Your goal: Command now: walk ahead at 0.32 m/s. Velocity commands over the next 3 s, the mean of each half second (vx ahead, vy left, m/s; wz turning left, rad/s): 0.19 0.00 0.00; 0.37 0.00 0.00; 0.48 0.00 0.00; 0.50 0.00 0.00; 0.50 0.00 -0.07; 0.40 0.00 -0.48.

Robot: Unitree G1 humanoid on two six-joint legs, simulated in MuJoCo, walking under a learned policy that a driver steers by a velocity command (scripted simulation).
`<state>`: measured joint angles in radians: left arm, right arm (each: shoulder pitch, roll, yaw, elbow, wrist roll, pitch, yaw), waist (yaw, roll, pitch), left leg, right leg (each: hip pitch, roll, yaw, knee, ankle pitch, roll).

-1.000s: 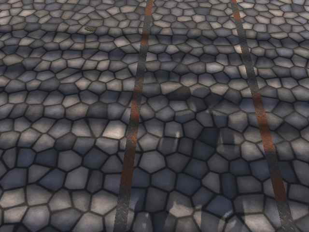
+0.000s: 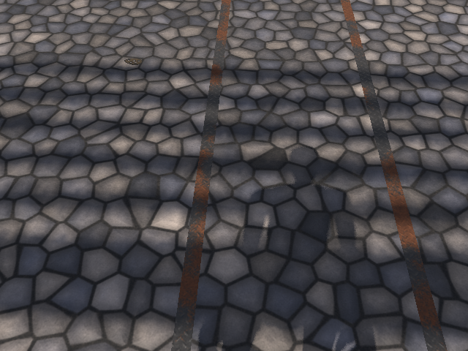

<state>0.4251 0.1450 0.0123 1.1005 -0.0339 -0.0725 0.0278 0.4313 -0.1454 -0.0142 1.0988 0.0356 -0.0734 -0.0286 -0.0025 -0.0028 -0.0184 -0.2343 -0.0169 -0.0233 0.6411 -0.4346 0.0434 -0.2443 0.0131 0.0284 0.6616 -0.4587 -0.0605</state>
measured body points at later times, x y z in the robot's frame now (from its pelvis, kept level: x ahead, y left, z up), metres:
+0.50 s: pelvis +0.12 -0.09 +0.02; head +0.13 -0.11 +0.47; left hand +0.16 +0.14 -0.12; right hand +0.17 -0.33 -0.13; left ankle +0.11 +0.07 -0.67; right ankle +0.11 -0.15 -0.72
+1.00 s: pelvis +0.30 -0.01 +0.00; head +0.33 +0.00 +0.45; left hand +0.21 +0.24 -0.14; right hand +0.51 -0.24 -0.10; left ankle +0.41 +0.09 -0.73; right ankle +0.12 -0.14 -0.71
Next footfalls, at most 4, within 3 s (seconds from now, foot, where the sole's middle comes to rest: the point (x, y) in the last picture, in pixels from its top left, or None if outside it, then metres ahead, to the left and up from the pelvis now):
0.22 right None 0.15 -0.15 -0.76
0.98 left None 0.44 0.10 -0.76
1.58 right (281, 269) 0.79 -0.12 -0.76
2.12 left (207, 197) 1.09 0.13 -0.76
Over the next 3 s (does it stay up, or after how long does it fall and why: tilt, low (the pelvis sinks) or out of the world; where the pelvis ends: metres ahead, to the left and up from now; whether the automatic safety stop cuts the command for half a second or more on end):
stays up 1.36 -0.03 0.02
